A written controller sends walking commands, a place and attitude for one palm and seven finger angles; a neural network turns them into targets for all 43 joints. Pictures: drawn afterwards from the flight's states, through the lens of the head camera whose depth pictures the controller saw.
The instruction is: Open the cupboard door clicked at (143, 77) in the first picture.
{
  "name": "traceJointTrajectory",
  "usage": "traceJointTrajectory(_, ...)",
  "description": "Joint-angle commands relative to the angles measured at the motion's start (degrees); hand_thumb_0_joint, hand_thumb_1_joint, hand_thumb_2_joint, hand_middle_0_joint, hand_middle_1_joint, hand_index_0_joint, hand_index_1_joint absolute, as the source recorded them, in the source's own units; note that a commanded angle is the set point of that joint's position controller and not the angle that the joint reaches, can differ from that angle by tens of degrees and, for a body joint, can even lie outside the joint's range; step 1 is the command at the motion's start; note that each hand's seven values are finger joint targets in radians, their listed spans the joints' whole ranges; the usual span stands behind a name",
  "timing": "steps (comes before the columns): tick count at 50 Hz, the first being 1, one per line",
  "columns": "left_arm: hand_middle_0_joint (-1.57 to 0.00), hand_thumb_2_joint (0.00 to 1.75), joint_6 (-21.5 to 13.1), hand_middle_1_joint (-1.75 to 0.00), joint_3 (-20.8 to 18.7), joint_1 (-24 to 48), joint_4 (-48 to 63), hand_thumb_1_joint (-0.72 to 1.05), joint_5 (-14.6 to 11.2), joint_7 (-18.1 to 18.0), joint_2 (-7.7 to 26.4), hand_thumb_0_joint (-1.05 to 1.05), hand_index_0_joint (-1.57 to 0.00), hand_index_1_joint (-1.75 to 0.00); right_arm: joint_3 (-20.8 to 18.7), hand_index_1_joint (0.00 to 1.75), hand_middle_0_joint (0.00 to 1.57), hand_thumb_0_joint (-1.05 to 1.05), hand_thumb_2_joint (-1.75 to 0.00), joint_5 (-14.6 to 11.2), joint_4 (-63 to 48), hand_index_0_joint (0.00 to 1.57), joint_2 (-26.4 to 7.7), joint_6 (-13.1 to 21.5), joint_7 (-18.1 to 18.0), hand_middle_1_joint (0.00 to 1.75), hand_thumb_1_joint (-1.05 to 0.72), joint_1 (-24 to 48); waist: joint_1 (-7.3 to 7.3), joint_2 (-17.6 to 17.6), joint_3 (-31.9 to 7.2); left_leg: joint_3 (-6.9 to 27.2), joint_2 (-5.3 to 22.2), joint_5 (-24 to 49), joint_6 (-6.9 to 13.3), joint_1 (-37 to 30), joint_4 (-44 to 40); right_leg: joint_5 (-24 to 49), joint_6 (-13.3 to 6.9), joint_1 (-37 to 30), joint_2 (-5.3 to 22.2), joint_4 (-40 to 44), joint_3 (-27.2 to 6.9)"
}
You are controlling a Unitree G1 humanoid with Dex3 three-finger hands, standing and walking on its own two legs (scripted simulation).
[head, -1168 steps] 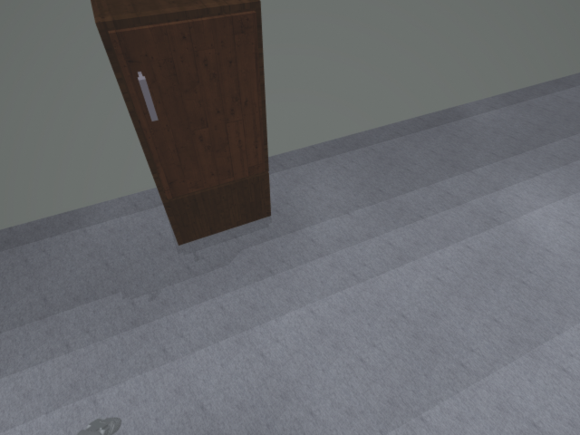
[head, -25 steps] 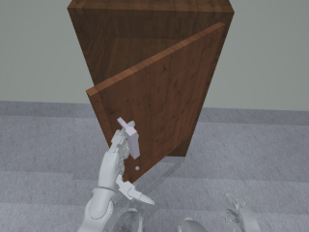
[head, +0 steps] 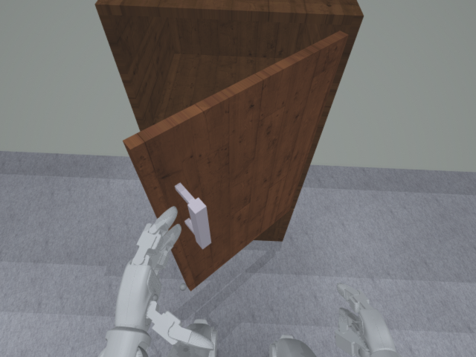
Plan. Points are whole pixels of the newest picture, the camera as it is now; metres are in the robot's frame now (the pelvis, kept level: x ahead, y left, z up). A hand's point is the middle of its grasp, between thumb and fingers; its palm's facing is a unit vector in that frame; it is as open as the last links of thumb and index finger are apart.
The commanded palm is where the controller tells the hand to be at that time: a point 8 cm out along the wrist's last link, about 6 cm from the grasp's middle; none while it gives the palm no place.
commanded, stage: slide the hand sideways off the handle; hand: left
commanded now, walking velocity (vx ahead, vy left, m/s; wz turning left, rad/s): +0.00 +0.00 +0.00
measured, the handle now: (193, 217) +0.33 +0.09 +0.06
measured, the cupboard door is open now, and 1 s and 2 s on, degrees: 43 43 43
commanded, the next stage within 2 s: draw the hand back to the body in 0.42 s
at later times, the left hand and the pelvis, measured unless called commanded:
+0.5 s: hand (145, 309) +0.19 +0.14 +0.04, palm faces +0.00 -1.00 -0.05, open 16.3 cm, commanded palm +0.17 +0.20 +0.05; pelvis +0.00 -0.03 -0.01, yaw +0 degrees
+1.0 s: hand (89, 294) +0.19 +0.19 +0.12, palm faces -0.01 -1.00 -0.06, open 16.3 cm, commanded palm +0.16 +0.25 +0.14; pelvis +0.01 +0.01 +0.03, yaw +1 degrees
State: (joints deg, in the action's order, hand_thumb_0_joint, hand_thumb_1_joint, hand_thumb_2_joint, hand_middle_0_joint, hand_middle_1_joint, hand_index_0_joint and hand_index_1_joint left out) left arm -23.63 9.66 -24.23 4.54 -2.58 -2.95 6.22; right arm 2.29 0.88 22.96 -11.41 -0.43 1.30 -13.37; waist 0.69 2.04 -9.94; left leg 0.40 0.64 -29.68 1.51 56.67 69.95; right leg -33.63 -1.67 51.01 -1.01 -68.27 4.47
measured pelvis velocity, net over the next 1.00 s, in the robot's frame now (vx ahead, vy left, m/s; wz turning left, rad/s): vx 0.01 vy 0.01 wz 0.01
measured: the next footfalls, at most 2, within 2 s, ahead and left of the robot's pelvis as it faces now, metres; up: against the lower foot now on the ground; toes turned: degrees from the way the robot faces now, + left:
none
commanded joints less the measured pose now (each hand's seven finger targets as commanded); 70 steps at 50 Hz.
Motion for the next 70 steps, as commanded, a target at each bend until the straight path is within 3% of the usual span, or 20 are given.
traceJointTrajectory(1,-0.15,0.30,-5.0,-0.30,-3.4,-1.9,14.1,-0.50,-1.7,1.7,2.6,0.00,-0.15,-0.30,-3.7,0.30,0.20,0.00,-0.90,-0.1,-9.1,0.20,-6.8,3.3,-1.0,0.30,-0.90,2.3,0.05,-1.2,-11.9,3.2,-0.7,11.2,-0.5,-12.5,-9.5,15.3,-0.6,-4.0,-0.9,9.0,-1.7)
traceJointTrajectory(13,-0.15,0.30,-6.0,-0.30,-12.4,-8.4,15.7,-0.50,-8.1,8.9,7.9,0.00,-0.15,-0.30,-4.7,0.30,0.20,0.00,-0.90,-0.9,-7.8,0.20,-6.5,4.6,-3.2,0.30,-0.90,2.8,-0.33,-1.9,-12.7,1.4,-1.3,12.7,-0.3,-7.9,-5.2,21.7,0.7,-7.9,-0.3,10.0,-5.2)
traceJointTrajectory(19,-0.15,0.30,-6.2,-0.30,-18.0,-7.9,12.8,-0.50,-11.0,13.2,11.6,0.00,-0.15,-0.30,-5.0,0.30,0.20,0.00,-0.90,-1.2,-6.4,0.20,-6.6,5.1,-4.4,0.30,-0.90,3.3,0.08,-4.1,-10.3,1.3,-1.2,9.2,-0.5,-2.6,-2.6,18.0,1.9,-8.1,1.0,12.0,-9.2)
traceJointTrajectory(23,-0.15,0.30,-6.3,-0.30,-18.9,-4.9,12.7,-0.50,-13.2,15.8,11.7,0.00,-0.15,-0.30,-4.8,0.30,0.20,0.00,-0.90,-1.4,-6.0,0.20,-7.0,6.0,-5.0,0.30,-0.90,3.6,0.62,-4.4,-10.5,1.1,-1.1,7.7,-0.4,-0.7,-0.6,14.9,2.6,-7.9,1.9,13.3,-11.6)
traceJointTrajectory(26,-0.15,0.30,-6.2,-0.30,-18.0,-5.3,14.1,-0.50,-14.2,16.8,10.9,0.00,-0.15,-0.30,-4.8,0.30,0.20,0.00,-0.90,-1.6,-6.1,0.20,-7.2,6.7,-5.0,0.30,-0.90,3.6,-0.02,-1.8,-11.4,1.3,-1.1,8.3,-0.3,-2.7,-1.9,14.2,1.9,-6.7,1.2,12.4,-9.7)
traceJointTrajectory(30,-0.15,0.30,-4.6,-0.30,-21.9,-6.1,22.4,-0.50,-14.7,16.4,16.4,0.00,-0.15,-0.30,-4.9,0.30,0.20,0.00,-0.90,-2.2,-7.1,0.20,-7.3,6.7,-5.6,0.30,-0.90,2.9,-1.69,2.3,-15.7,1.4,-1.1,12.1,0.1,-9.8,-6.2,17.5,1.2,-10.4,0.2,13.0,-7.9)
traceJointTrajectory(34,-0.15,0.30,0.1,-0.30,-22.1,-10.0,21.3,-0.50,-14.9,15.1,14.7,0.00,-0.15,-0.30,-4.7,0.30,0.20,0.00,-0.90,-2.9,-7.5,0.20,-6.9,6.0,-5.7,0.30,-0.90,2.8,-1.59,1.9,-11.5,1.7,-1.2,12.2,0.1,-13.4,-10.6,16.3,0.9,-10.8,-1.0,15.4,-4.8)
traceJointTrajectory(37,-0.15,0.30,3.4,-0.30,-20.3,-11.2,17.8,-0.50,-15.3,14.9,12.0,0.00,-0.15,-0.30,-4.3,0.30,0.20,0.00,-0.90,-3.4,-8.2,0.20,-7.3,5.6,-5.8,0.30,-0.90,3.2,-0.56,-1.2,-5.5,2.4,-1.1,9.0,0.1,-14.1,-13.7,11.0,0.8,-9.8,-1.7,18.1,-2.9)
traceJointTrajectory(40,-0.15,0.30,4.6,-0.30,-18.9,-9.4,20.4,-0.50,-15.1,14.8,12.0,0.00,-0.15,-0.30,-3.8,0.30,0.20,0.00,-0.90,-3.3,-9.1,0.20,-8.0,6.3,-5.9,0.30,-0.90,2.7,-0.07,0.0,-4.2,3.1,-0.9,7.3,0.1,-16.7,-16.4,9.2,0.6,-9.3,-1.8,19.1,-1.5)
traceJointTrajectory(44,-0.15,0.30,4.0,-0.30,-21.0,-7.1,24.8,-0.50,-14.6,14.3,15.5,0.00,-0.15,-0.30,-3.4,0.30,0.20,0.00,-0.90,-3.2,-9.6,0.20,-8.2,7.5,-6.1,0.30,-0.90,1.7,-0.40,0.5,-5.0,3.7,-0.7,7.7,0.1,-19.8,-18.8,9.9,0.4,-11.2,-1.9,19.9,-1.0)
traceJointTrajectory(47,-0.15,0.32,3.3,-0.30,-22.4,-7.5,29.0,-0.47,-14.5,13.8,17.0,0.00,-0.15,-0.30,-3.1,0.30,0.20,0.00,-0.90,-3.3,-9.5,0.20,-8.0,8.3,-5.7,0.30,-0.90,1.6,-1.50,5.1,-6.2,4.2,-0.5,9.7,-0.2,-23.2,-20.8,12.3,-0.2,-13.1,-2.1,19.6,-0.3)
traceJointTrajectory(51,-0.16,0.37,5.7,-0.30,-22.3,-9.7,29.4,-0.32,-14.9,13.9,15.8,0.00,-0.16,-0.30,-2.7,0.30,0.20,0.00,-0.90,-3.8,-9.2,0.20,-7.7,9.0,-5.2,0.30,-0.90,1.7,-1.59,7.0,-4.5,5.2,0.0,10.7,-0.9,-26.3,-23.6,14.0,0.0,-13.9,-2.1,20.5,0.8)
traceJointTrajectory(52,-0.16,0.39,10.6,-0.30,-25.3,-13.1,30.7,-0.29,-6.4,5.9,24.2,0.00,-0.16,-0.30,-3.2,0.30,0.20,0.00,-0.90,-3.2,-9.4,0.20,-7.4,7.5,-6.9,0.30,-0.90,2.3,-5.13,4.1,-6.4,4.9,1.3,9.1,-0.6,-26.9,-27.2,13.4,-0.9,-16.8,-0.5,24.5,-3.0)
traceJointTrajectory(53,-0.16,0.40,13.1,-0.30,-21.4,-13.1,33.0,-0.26,-5.4,2.5,18.4,0.00,-0.16,-0.30,-2.3,0.30,0.20,0.00,-0.90,-3.1,-10.2,0.20,-6.5,6.8,-7.6,0.30,-0.90,3.0,-2.89,4.3,-2.2,4.1,1.0,8.2,-0.5,-27.2,-28.1,13.1,-0.5,-16.4,-0.2,26.1,-2.9)
traceJointTrajectory(54,-0.16,0.42,15.0,-0.30,-20.9,-14.9,31.8,-0.22,-4.9,0.8,16.8,0.00,-0.16,-0.30,-2.5,0.30,0.20,0.00,-0.90,-3.2,-9.8,0.20,-6.3,6.2,-7.8,0.30,-0.90,2.5,-2.63,2.9,-0.7,4.5,1.3,7.3,-0.7,-27.1,-28.7,12.5,-0.3,-16.7,-0.1,26.5,-2.3)
traceJointTrajectory(55,-0.16,0.43,16.4,-0.30,-19.5,-15.2,32.1,-0.18,-3.7,-0.4,15.4,0.00,-0.16,-0.30,-2.1,0.30,0.20,0.00,-0.90,-3.2,-9.4,0.20,-6.3,5.6,-7.7,0.30,-0.90,2.3,-2.45,5.5,1.1,4.2,1.4,7.7,-0.6,-27.9,-29.3,12.9,-0.3,-17.4,0.1,27.1,-2.3)
traceJointTrajectory(59,-0.17,0.50,19.2,-0.30,-22.1,-12.7,32.8,-0.05,-1.5,-4.3,18.8,0.00,-0.17,-0.30,-1.9,0.30,0.20,0.00,-0.90,-2.7,-8.4,0.20,-7.0,4.7,-8.1,0.30,-0.90,2.6,-2.21,0.4,1.4,4.0,1.8,12.3,-0.3,-31.6,-31.6,16.0,-0.1,-22.0,0.1,30.5,-2.1)
traceJointTrajectory(62,-0.17,0.54,19.8,-0.30,-24.7,-8.4,34.7,0.06,-0.7,-6.0,21.9,0.00,-0.17,-0.30,-1.5,0.30,0.20,0.00,-0.90,-2.3,-7.5,0.20,-7.5,5.5,-8.7,0.30,-0.90,3.0,-2.43,0.0,1.0,3.8,1.7,13.3,0.0,-34.9,-33.8,17.2,-0.1,-25.5,0.5,33.0,-2.4)
traceJointTrajectory(67,-0.18,0.62,20.4,-0.30,-25.7,-6.5,35.4,0.23,-0.2,-6.8,21.7,0.00,-0.18,-0.30,-1.0,0.30,0.20,0.00,-0.90,-2.3,-5.1,0.20,-7.6,7.1,-8.5,0.30,-0.90,3.6,-2.86,4.4,1.9,3.7,1.8,19.3,-0.4,-40.3,-37.1,20.5,-0.1,-29.9,1.0,36.0,-2.5)
traceJointTrajectory(70,-0.18,0.66,20.4,-0.30,-26.7,-6.7,33.5,0.34,-0.4,-6.6,21.3,0.00,-0.18,-0.30,-1.0,0.30,0.20,0.00,-0.90,-2.1,-3.6,0.20,-7.5,7.7,-8.1,0.30,-0.90,4.0,-3.04,2.3,4.6,3.5,1.9,22.0,-0.6,-42.2,-39.1,22.0,0.1,-31.4,0.8,38.2,-2.3)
